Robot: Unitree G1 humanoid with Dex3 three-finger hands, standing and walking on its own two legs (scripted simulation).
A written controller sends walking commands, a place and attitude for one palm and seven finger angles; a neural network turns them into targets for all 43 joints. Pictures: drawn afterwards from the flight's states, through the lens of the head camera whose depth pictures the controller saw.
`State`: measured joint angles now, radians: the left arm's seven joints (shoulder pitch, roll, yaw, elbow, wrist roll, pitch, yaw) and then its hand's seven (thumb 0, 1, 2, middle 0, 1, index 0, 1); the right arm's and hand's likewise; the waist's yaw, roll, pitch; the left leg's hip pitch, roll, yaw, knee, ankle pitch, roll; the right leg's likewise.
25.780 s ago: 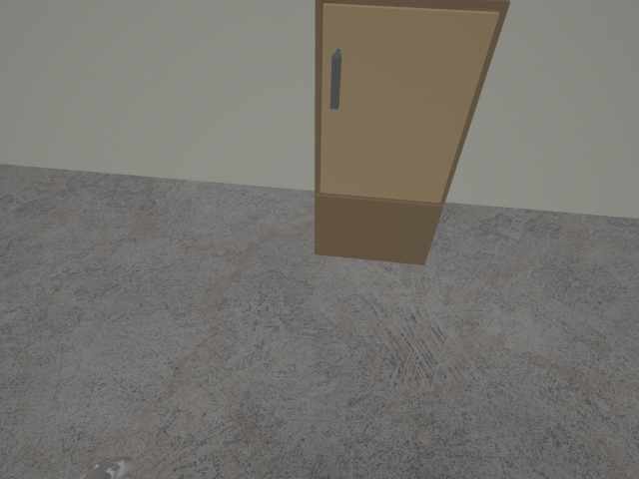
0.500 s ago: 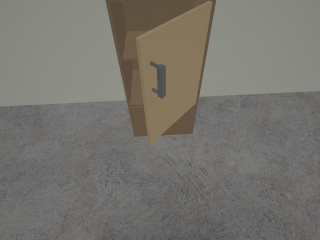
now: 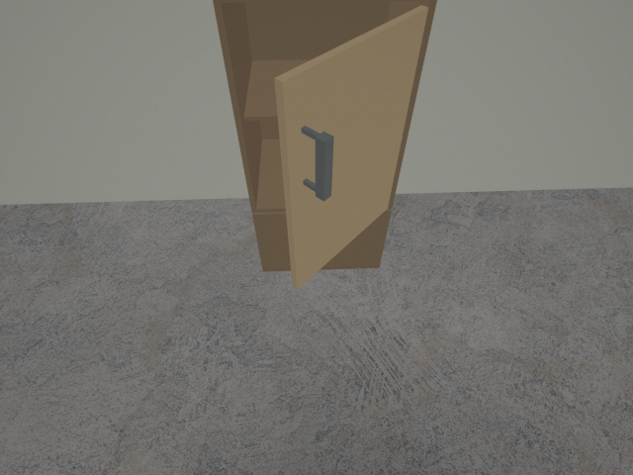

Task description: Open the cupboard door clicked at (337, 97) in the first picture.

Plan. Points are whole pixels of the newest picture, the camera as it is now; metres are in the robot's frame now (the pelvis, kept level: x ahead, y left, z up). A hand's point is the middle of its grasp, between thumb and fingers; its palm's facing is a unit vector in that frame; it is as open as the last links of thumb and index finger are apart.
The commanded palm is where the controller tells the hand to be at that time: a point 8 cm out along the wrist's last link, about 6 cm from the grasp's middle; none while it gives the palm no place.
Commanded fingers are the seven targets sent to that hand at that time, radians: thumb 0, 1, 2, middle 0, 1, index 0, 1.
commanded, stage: look to check the result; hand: left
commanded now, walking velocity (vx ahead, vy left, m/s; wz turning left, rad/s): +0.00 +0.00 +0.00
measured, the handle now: (315, 163) +0.64 +0.04 +0.01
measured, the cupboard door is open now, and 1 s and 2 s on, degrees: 45 45 45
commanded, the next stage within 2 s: walk to a spot facing it in 0.44 s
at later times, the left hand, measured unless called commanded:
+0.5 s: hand out of the picture +0.05 +0.19 -0.17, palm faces +0.02 -0.97 -0.23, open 7.4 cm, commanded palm none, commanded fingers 0.00 0.90 0.90 -0.20 -0.30 -0.20 -0.30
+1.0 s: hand out of the picture +0.09 +0.17 -0.18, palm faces -0.11 -0.96 -0.26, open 7.4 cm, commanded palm none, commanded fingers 0.00 0.90 0.90 -0.20 -0.30 -0.20 -0.30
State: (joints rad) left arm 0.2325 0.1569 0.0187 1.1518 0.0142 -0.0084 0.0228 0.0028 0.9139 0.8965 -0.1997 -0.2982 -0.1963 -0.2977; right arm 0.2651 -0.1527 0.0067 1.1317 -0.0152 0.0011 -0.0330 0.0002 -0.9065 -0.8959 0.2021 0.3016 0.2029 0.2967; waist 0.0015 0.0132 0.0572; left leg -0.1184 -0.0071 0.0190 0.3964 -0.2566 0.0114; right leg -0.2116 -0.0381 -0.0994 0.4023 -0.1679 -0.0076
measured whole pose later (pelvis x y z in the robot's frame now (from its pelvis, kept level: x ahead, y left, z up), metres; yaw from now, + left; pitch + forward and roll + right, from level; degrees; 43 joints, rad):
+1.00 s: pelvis +0.01 -0.03 -0.02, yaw -10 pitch -1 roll +2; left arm 0.19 0.20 0.08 1.01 0.03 0.06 -0.02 0.00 0.91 0.90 -0.20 -0.30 -0.20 -0.30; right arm 0.24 -0.20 -0.04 1.02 -0.03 0.03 -0.05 0.00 -0.90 -0.90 0.21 0.30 0.21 0.30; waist 0.01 0.02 0.11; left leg -0.15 0.07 0.17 0.60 -0.41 -0.03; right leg -0.33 0.00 -0.03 0.73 -0.38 -0.02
